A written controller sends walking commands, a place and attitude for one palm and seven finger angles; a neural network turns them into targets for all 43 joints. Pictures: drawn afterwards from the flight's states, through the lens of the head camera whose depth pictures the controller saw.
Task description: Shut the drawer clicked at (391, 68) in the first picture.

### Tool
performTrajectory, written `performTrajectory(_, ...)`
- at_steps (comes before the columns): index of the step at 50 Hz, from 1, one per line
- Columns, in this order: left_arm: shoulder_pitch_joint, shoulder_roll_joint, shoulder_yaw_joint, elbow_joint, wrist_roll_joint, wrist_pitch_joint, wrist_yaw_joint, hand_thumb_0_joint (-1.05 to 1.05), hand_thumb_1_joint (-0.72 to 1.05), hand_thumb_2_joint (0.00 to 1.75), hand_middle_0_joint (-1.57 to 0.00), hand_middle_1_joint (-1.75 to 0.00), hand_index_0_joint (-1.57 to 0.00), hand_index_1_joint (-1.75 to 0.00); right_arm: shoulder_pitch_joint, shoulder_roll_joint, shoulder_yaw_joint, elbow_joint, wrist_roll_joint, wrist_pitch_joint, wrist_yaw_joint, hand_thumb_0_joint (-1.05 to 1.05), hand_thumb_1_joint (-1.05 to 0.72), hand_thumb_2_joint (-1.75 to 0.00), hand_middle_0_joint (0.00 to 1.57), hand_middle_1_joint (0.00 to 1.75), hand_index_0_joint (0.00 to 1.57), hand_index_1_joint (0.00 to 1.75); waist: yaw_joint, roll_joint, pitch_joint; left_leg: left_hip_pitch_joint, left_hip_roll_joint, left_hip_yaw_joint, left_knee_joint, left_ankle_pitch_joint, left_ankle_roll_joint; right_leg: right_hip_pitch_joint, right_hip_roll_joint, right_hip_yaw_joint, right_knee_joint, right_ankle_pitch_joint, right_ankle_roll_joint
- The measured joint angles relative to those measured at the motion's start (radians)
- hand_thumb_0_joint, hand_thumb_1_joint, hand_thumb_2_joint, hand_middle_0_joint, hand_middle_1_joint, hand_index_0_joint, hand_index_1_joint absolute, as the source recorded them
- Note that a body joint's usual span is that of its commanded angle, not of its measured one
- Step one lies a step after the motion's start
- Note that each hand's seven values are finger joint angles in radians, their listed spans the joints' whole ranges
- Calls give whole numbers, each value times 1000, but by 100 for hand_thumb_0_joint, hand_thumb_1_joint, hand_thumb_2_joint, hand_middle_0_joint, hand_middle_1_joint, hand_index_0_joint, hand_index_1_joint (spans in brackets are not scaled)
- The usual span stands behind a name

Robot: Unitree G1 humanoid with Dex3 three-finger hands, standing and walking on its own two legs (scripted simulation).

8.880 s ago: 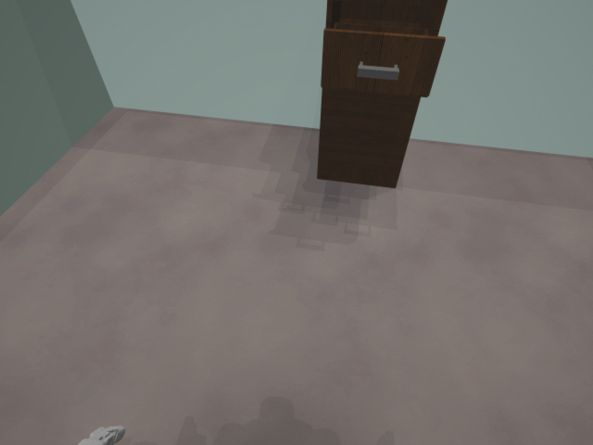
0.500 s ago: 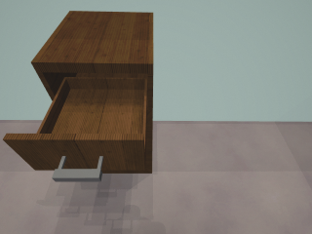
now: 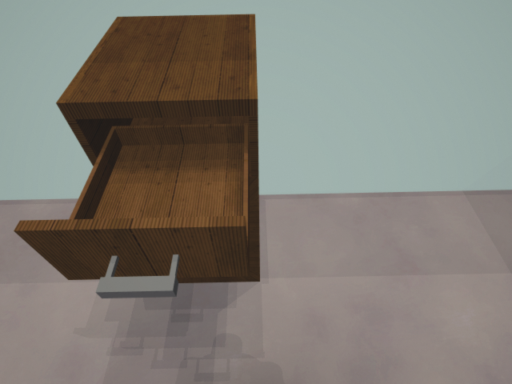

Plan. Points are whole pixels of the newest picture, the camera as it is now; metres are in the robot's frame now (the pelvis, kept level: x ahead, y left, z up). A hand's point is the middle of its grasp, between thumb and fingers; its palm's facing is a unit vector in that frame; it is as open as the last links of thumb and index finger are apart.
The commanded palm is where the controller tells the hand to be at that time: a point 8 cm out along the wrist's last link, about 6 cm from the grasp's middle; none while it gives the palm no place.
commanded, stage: look again from close up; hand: left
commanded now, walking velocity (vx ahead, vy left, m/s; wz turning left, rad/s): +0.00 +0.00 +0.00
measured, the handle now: (141, 274) +0.29 +0.22 -0.02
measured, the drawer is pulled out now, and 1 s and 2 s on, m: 0.28 0.25 0.25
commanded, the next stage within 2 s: raise the hand and make a fist in 0.36 s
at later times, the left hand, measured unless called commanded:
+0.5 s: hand out of the picture -0.02 +0.20 -0.17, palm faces +0.06 -0.98 -0.19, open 7.4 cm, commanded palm +0.07 +0.24 -0.06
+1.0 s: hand out of the picture +0.10 +0.17 -0.01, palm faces +0.15 -0.99 -0.05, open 5.4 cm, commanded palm +0.08 +0.22 -0.01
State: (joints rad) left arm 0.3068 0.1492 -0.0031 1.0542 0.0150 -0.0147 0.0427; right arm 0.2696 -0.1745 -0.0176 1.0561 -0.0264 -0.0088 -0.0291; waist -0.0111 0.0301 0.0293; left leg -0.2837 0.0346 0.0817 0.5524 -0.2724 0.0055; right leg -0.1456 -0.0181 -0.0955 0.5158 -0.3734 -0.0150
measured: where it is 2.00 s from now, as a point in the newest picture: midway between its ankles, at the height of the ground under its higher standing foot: outside the picture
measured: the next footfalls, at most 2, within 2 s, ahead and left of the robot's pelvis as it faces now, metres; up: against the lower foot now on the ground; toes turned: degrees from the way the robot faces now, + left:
none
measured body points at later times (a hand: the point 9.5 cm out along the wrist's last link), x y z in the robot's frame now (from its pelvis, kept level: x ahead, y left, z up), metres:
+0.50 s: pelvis -0.03 +0.02 +0.00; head -0.01 +0.03 +0.45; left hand -0.03 +0.25 -0.15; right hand -0.01 -0.21 -0.15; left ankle +0.01 +0.11 -0.73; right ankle -0.06 -0.10 -0.73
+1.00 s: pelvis -0.08 +0.00 -0.09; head -0.03 +0.00 +0.36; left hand +0.09 +0.22 -0.01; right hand +0.18 -0.21 -0.13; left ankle +0.01 +0.11 -0.73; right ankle -0.06 -0.10 -0.73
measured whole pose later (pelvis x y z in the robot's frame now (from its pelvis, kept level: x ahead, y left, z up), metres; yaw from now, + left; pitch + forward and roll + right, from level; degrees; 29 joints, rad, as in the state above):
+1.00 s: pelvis -0.08 +0.00 -0.09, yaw +2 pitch +10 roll -2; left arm 0.55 0.17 0.02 -0.15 -0.17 -0.53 -0.08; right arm 0.11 -0.23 -0.01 0.50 0.01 -0.20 -0.01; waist 0.05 0.03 -0.10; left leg -0.93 0.05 -0.01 1.15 -0.40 0.01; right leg -0.76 -0.04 -0.16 1.15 -0.57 -0.04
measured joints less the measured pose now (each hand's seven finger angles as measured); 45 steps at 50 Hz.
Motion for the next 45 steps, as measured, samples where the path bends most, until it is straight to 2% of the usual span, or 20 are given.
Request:
performTrajectory(10, -18, 24, 1, -32, 0, 15, 1, 1, 90, 90, -20, -29, -20, -30, -39, -6, 8, -17, 4, 15, 11, 0, -92, -90, 20, 30, 20, 30, 11, -18, -16, 23, -7, 13, 14, 1, 14, 12, -10, 12, 29, -3, 12)
performTrajectory(24, 22, 9, -9, 5, 4, 17, -3, 1, 90, 90, -20, -29, -20, -30, -11, -3, 18, 8, 10, 21, 22, 0, -91, -90, 20, 30, 20, 30, 14, -24, 10, 12, -14, 24, -38, 52, 32, -1, -15, 21, -26, 54, 28)
performTrajectory(25, 75, 7, 0, -151, -40, 77, -1, 1, 90, 90, -20, -30, -21, -30, 9, -4, 23, -31, 22, 11, 17, 0, -91, -90, 20, 30, 20, 30, 8, -23, 15, -4, -13, 20, -25, 48, 33, -11, -14, 17, -21, 56, 29)
performTrajectory(26, 137, 9, 7, -345, -68, 96, 10, 1, 90, 90, -20, -30, -21, -30, 37, -4, 31, -71, 34, -34, 1, 0, -91, -90, 20, 30, 20, 30, 15, -30, 18, -9, -19, 22, -24, 49, 35, -25, -21, 19, -3, 51, 26)
performTrajectory(28, 209, 23, 5, -635, -96, 38, 66, 2, 91, 90, -21, -31, -22, -31, 72, -7, 36, -113, 50, -139, -20, 1, -91, -90, 20, 30, 20, 30, 24, -40, -3, -25, -34, 26, -23, 53, 38, -59, -38, 22, 41, 31, 16)
performTrajectory(30, 205, 23, 1, -826, -134, 5, 92, 2, 92, 90, -23, -32, -23, -33, 74, -23, 35, -161, 63, -196, -25, 1, -91, -90, 20, 30, 20, 30, 9, -27, -25, -52, -46, 16, -1, 52, 43, -84, -51, 11, 75, 14, 23)
performTrajectory(33, 124, 6, 10, -961, -147, -115, 71, 2, 92, 90, -26, -36, -26, -36, 26, -49, 28, -240, 51, -239, -22, 1, -91, -90, 20, 30, 20, 30, -25, 3, -62, -138, -45, 1, 72, 37, 46, -158, -55, -2, 139, -3, 31)
performTrajectory(35, 100, -14, 43, -947, -162, -195, 41, 1, 92, 90, -29, -39, -26, -39, -19, -53, 17, -299, 37, -248, -4, 1, -91, -90, 20, 30, 20, 30, -35, 5, -96, -225, -34, 8, 141, 17, 42, -252, -51, 8, 215, -25, 27)
performTrajectory(37, 120, -30, 61, -919, -187, -316, -45, 1, 91, 90, -32, -43, -28, -41, -58, -48, 3, -356, 29, -248, 22, 1, -90, -90, 20, 30, 20, 30, -27, -14, -120, -319, -19, 16, 223, -11, 37, -352, -44, 20, 305, -54, 21)
performTrajectory(40, 188, -39, 27, -939, -194, -464, -158, 1, 91, 90, -37, -48, -33, -47, -90, -52, -17, -438, 21, -249, 53, 1, -90, -90, 20, 30, 20, 30, 2, -46, -141, -455, 1, 7, 360, -57, 33, -483, -34, 16, 438, -105, 12)
performTrajectory(42, 240, -33, -1, -994, -173, -530, -183, 1, 91, 90, -41, -53, -38, -52, -106, -60, -30, -477, 14, -247, 60, 1, -90, -90, 20, 30, 20, 30, 25, -58, -149, -532, 11, -10, 447, -88, 29, -548, -29, 3, 517, -138, 2)
performTrajectory(45, 289, -12, -11, -1102, -162, -566, -156, 2, 90, 90, -47, -59, -45, -58, -136, -69, -33, -514, 15, -225, 51, 1, -90, -90, 20, 30, 20, 30, 48, -49, -144, -600, 16, -43, 541, -120, 18, -597, -26, -26, 600, -179, -11)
